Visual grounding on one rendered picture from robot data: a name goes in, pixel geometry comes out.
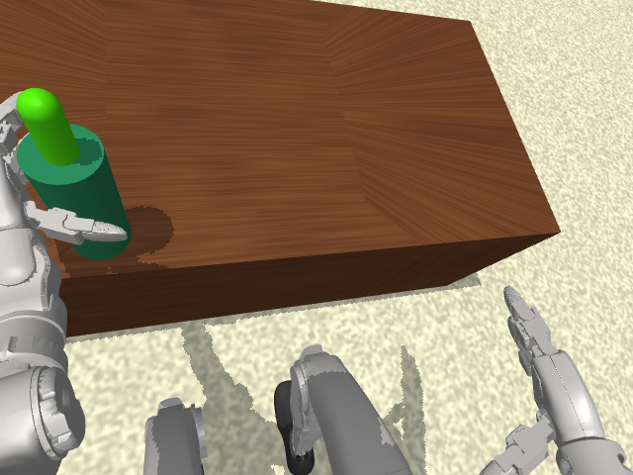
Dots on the left robot arm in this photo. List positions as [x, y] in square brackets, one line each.
[40, 418]

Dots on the bottle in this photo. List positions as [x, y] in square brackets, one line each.
[68, 167]

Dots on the left robot hand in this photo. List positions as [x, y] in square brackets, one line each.
[17, 208]

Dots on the right robot arm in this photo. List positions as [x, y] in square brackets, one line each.
[591, 456]

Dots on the right robot hand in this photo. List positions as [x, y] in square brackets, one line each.
[566, 408]

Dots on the right robot foot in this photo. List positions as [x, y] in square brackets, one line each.
[297, 465]

